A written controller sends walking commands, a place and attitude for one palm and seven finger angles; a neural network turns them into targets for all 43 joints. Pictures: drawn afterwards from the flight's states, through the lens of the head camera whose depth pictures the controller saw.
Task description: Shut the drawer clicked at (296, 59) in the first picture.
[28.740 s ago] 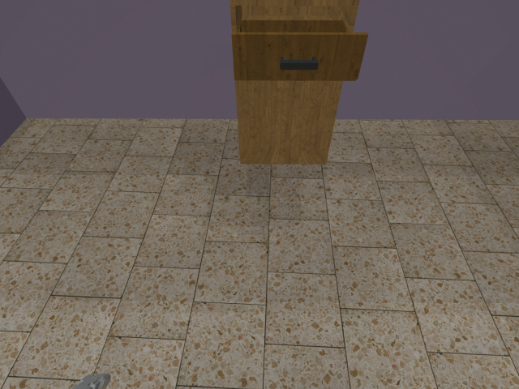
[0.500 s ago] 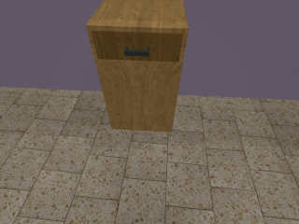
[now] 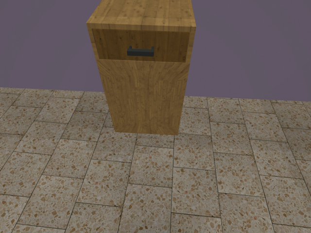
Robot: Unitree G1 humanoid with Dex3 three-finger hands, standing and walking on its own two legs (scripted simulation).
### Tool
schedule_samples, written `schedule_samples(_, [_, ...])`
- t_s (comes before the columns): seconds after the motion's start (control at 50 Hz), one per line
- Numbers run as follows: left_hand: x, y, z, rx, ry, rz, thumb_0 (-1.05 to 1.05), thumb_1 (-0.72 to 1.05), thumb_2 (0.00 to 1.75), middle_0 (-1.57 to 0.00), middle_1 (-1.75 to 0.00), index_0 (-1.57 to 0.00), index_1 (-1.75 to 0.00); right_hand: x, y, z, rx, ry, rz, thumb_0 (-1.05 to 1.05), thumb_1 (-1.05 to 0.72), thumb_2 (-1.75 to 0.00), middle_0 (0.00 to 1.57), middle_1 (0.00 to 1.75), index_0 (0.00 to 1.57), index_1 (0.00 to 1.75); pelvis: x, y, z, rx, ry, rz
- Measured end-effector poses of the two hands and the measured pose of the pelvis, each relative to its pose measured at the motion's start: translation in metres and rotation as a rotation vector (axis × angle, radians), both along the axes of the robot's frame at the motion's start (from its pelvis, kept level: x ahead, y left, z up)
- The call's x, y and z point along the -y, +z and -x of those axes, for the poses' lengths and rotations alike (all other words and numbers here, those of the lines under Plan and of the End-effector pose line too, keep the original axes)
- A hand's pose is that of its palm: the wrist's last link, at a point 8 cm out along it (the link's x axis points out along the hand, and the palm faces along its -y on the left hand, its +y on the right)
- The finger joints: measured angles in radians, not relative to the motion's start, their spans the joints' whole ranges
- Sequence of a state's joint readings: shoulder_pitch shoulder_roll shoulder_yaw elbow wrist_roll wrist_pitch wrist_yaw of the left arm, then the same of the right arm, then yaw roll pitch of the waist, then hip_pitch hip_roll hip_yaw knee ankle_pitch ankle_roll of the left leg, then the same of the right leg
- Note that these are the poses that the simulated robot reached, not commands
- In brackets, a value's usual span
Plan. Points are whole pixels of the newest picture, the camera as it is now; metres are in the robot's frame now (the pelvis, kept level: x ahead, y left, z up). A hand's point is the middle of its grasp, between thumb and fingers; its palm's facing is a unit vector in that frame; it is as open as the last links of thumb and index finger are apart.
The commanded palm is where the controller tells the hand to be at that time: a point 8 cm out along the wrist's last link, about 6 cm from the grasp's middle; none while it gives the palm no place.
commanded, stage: look to check the result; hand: left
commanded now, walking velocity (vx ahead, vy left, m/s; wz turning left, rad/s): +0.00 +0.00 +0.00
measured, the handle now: (141, 50) +0.91 +0.12 -0.02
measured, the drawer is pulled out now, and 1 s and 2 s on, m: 0.00 0.00 0.00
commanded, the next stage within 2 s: stand and wait in 0.28 s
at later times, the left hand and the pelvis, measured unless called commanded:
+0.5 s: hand out of the picture +0.02 +0.17 -0.17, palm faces +0.02 -0.98 -0.21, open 7.3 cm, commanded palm none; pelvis +0.01 -0.01 +0.00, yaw +0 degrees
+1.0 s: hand out of the picture +0.04 +0.20 -0.17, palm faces +0.00 -0.97 -0.26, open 7.3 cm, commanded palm none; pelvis +0.00 -0.01 +0.00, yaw +0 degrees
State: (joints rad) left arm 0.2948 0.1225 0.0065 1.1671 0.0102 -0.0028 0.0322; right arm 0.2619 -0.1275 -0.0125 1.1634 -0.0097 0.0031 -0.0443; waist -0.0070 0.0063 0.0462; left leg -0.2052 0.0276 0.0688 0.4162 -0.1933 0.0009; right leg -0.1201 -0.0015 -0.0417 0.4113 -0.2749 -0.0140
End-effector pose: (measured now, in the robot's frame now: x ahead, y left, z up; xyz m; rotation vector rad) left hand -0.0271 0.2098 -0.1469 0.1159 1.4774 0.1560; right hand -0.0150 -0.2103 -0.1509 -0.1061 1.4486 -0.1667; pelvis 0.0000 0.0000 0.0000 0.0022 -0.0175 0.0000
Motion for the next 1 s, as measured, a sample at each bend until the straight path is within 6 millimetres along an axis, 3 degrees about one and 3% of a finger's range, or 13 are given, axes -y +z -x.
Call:
schedule_samples(0.5, [-0.013, 0.005, -0.042, 0.104, -0.033, -0.044, 0.0, 0.91, 0.9, -0.2, -0.3, -0.2, -0.3, 0.026, 0.004, -0.023, 0.06, 0.008, 0.04, 0.0, -0.91, -0.9, 0.2, 0.3, 0.2, 0.3, 0.007, 0.001, -0.005, 0.009, -0.003, -0.002])
schedule_samples(1.0, [-0.034, 0.015, -0.061, 0.139, -0.064, -0.092, 0.0, 0.91, 0.9, -0.2, -0.3, -0.21, -0.3, 0.057, 0.013, -0.044, 0.106, 0.041, 0.096, 0.01, -0.91, -0.9, 0.2, 0.3, 0.2, 0.3, 0.011, 0.003, -0.003, 0.009, -0.004, 0.0])
